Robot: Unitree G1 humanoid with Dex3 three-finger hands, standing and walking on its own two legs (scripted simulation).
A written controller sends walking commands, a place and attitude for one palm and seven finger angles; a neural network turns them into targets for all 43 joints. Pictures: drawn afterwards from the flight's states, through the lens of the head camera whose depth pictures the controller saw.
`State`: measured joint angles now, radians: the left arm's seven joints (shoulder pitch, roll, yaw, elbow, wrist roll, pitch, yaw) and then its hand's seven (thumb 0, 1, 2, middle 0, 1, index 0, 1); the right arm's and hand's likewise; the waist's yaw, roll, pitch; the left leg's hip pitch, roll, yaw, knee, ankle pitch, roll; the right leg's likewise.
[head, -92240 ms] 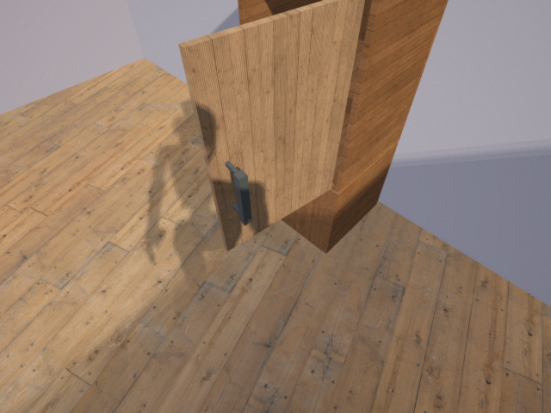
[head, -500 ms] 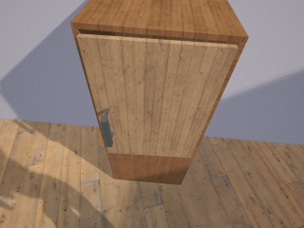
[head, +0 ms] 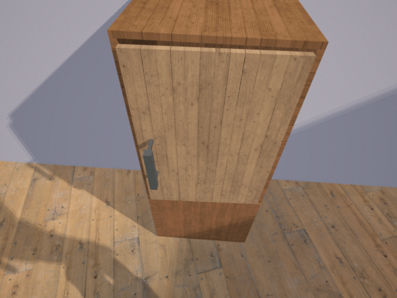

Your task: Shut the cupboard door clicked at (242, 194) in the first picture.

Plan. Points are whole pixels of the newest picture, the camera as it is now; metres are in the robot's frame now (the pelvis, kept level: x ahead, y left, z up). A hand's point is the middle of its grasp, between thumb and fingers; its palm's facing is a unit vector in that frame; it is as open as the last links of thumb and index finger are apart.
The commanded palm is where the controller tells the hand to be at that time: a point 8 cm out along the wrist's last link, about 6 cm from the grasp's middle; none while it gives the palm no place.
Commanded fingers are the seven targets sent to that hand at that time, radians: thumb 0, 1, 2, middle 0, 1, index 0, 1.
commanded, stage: look again from close up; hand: left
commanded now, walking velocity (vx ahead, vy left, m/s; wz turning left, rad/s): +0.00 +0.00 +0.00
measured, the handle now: (152, 165) +0.49 +0.16 -0.09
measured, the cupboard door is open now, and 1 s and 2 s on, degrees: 2 2 2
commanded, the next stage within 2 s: shuffle to correct the standing spot in 0.20 s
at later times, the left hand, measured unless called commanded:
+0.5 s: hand out of the picture -0.07 +0.18 -0.17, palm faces +0.01 -0.98 -0.18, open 7.4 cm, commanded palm none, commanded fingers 0.00 0.90 0.90 -0.20 -0.30 -0.20 -0.30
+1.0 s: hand out of the picture -0.02 +0.13 -0.18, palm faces +0.05 -0.99 -0.14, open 7.4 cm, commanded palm none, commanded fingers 0.00 0.90 0.90 -0.20 -0.30 -0.20 -0.30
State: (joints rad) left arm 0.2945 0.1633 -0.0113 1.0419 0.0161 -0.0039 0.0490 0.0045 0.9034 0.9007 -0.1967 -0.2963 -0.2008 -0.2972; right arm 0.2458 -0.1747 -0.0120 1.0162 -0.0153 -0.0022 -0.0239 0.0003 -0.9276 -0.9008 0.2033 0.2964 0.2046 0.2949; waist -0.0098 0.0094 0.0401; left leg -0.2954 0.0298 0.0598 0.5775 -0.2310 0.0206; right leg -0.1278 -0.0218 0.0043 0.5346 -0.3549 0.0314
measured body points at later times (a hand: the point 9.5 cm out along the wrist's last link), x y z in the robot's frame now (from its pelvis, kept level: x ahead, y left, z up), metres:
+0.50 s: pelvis -0.03 +0.00 +0.00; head -0.04 +0.02 +0.45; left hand -0.07 +0.23 -0.16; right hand -0.01 -0.24 -0.14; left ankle +0.05 +0.11 -0.73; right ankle -0.04 -0.14 -0.73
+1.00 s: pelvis +0.03 -0.03 +0.00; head +0.03 -0.02 +0.45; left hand -0.02 +0.18 -0.17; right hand +0.02 -0.25 -0.16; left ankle +0.05 +0.10 -0.73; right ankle -0.04 -0.14 -0.73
